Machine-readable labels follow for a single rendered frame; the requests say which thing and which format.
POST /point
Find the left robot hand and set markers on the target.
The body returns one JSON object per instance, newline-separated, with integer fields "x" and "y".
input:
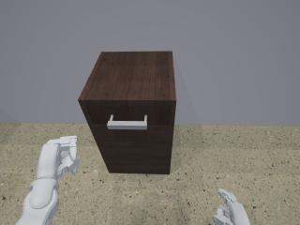
{"x": 50, "y": 157}

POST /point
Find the right robot hand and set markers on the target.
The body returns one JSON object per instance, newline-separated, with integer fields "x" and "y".
{"x": 235, "y": 215}

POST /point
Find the drawer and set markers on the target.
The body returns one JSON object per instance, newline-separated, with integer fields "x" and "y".
{"x": 157, "y": 114}

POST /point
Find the robot left forearm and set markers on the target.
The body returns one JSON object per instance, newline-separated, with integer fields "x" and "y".
{"x": 41, "y": 203}

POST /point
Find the cabinet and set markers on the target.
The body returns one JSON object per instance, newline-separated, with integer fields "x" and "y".
{"x": 133, "y": 78}

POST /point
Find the handle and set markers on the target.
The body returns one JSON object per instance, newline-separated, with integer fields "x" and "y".
{"x": 142, "y": 125}

